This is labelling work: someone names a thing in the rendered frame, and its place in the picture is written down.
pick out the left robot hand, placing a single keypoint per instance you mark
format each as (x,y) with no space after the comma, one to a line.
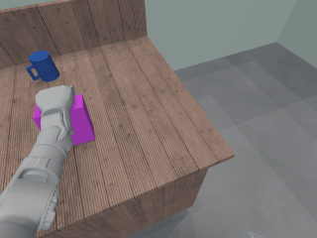
(62,95)

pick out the sponge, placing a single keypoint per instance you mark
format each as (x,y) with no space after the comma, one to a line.
(80,121)

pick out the table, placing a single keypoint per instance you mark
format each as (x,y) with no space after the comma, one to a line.
(153,143)

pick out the left robot forearm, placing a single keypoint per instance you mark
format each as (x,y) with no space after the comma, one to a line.
(44,164)

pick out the left robot upper arm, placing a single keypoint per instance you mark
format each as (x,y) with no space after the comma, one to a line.
(29,207)

